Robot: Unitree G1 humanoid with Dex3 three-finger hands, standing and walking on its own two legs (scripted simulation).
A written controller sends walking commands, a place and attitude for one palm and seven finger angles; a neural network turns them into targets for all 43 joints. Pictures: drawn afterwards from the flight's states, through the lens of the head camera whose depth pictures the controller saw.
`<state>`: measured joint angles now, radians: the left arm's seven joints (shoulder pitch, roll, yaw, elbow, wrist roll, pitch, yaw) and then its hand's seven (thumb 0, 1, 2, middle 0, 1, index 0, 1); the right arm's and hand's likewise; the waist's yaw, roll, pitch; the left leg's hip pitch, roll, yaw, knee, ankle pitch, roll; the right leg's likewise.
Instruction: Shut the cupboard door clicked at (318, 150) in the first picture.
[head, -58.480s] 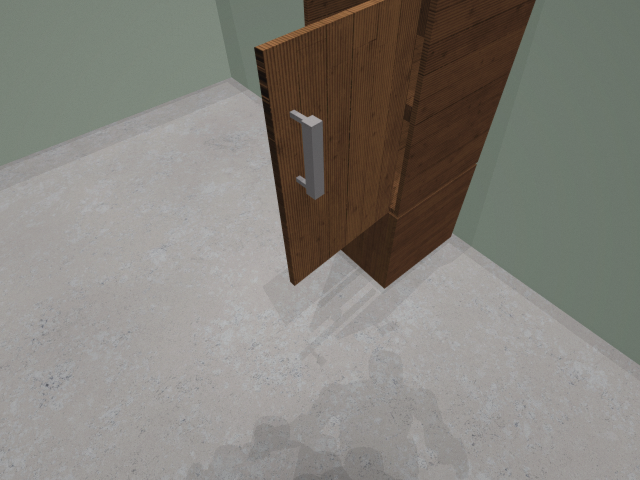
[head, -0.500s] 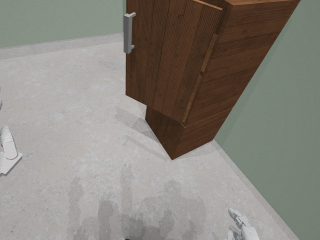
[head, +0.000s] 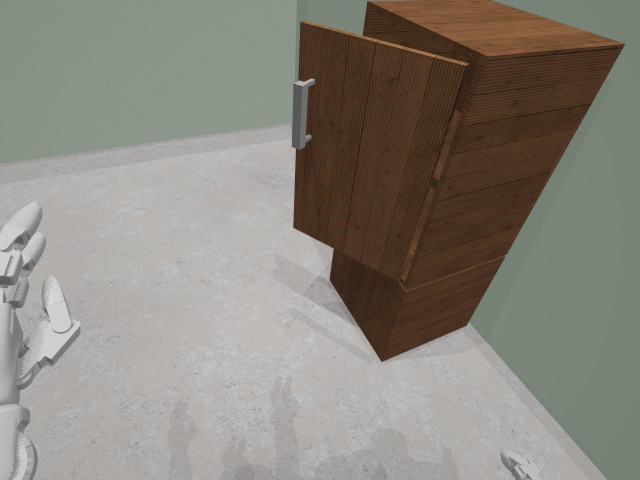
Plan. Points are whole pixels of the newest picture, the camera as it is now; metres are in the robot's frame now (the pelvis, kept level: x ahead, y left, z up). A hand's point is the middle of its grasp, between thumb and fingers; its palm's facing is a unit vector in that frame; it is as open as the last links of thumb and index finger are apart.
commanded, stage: stop stepping back and stand still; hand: left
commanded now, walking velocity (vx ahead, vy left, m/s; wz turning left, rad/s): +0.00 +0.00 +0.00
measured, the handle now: (304, 114) +0.90 +0.10 +0.07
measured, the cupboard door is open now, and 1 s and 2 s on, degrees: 31 31 31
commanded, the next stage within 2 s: let the arm hang, fingers relaxed in 0.42 s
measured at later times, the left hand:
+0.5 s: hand (21, 330) +0.19 +0.29 +0.17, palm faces +0.44 -0.80 -0.40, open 7.4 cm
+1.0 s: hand out of the picture -0.05 +0.23 -0.17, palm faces +0.01 -0.98 -0.19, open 7.1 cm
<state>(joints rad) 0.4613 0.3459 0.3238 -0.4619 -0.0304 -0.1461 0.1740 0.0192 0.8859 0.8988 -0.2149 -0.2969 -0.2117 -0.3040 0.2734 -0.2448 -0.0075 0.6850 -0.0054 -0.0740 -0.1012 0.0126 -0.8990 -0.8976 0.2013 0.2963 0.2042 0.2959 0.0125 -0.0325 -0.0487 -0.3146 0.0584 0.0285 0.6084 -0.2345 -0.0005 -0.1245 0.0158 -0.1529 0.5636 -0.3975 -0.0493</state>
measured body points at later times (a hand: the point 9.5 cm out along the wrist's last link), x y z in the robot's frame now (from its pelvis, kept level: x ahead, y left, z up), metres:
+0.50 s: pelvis -0.01 +0.03 +0.01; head -0.02 +0.04 +0.46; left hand +0.16 +0.33 +0.19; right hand +0.13 -0.20 -0.08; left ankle +0.05 +0.13 -0.73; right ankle -0.05 -0.08 -0.73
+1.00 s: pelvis -0.03 +0.03 +0.01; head -0.01 +0.05 +0.46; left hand -0.05 +0.28 -0.15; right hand -0.03 -0.22 -0.13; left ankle +0.05 +0.13 -0.73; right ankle -0.05 -0.08 -0.73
